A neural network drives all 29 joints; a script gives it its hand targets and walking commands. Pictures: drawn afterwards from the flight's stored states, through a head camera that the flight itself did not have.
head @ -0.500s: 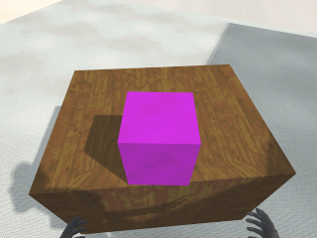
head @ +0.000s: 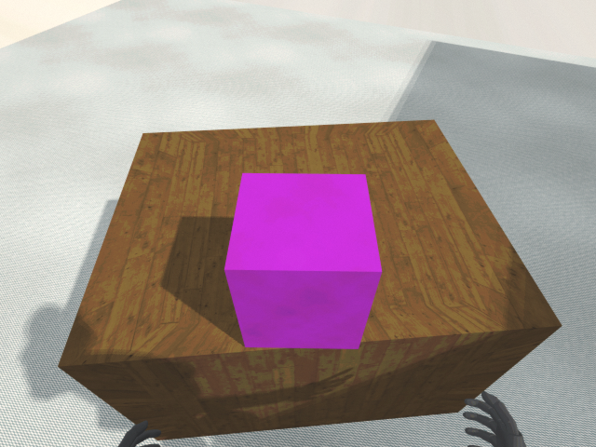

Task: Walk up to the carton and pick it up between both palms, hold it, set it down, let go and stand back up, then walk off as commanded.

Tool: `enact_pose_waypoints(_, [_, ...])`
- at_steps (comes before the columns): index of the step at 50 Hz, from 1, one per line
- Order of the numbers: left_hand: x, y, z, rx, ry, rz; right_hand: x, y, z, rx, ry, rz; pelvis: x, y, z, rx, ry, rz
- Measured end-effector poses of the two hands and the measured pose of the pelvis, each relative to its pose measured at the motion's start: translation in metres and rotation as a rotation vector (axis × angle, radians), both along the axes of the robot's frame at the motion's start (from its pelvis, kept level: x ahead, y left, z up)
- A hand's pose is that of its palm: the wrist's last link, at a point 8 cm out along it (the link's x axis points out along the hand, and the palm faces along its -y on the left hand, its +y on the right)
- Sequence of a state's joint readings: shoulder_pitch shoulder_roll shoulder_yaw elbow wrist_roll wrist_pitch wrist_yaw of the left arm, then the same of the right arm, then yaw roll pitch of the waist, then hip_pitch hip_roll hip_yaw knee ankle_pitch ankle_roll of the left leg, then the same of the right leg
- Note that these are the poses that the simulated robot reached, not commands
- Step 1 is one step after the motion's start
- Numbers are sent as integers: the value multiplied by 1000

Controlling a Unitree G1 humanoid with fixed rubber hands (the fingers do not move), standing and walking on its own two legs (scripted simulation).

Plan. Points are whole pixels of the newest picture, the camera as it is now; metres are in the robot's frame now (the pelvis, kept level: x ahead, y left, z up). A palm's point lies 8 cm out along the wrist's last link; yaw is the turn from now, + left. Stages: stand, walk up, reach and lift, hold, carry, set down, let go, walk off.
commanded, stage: stand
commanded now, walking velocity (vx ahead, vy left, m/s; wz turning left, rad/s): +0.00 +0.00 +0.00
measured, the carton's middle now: (302, 264) +0.42 +0.02 -0.04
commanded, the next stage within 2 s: walk off in 1.78 s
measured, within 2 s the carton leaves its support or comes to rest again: neither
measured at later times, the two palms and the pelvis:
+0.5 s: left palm out of the picture +0.10 +0.27 -0.11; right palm out of the picture +0.13 -0.26 -0.09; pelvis +0.00 +0.00 +0.00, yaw +0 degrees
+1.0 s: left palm out of the picture +0.09 +0.28 -0.11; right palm out of the picture +0.11 -0.26 -0.10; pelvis -0.01 +0.01 +0.00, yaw +0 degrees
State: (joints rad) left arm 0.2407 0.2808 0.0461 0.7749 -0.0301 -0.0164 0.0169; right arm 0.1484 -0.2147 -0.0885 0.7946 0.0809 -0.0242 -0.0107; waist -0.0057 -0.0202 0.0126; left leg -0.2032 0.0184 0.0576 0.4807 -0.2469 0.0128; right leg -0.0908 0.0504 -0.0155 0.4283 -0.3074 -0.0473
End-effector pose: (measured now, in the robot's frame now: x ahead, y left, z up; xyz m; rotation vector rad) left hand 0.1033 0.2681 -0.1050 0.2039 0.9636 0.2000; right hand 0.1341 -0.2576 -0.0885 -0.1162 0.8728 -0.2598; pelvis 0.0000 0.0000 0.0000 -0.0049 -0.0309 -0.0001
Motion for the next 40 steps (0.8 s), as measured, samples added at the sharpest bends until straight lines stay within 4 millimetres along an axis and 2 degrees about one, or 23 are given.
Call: enact_pose_waypoints(40, [-12, 10, -3, 14, 49, 16, -15, 2, -8, 6, 45, -10, -4, 5, 1, -7, -6, 0])
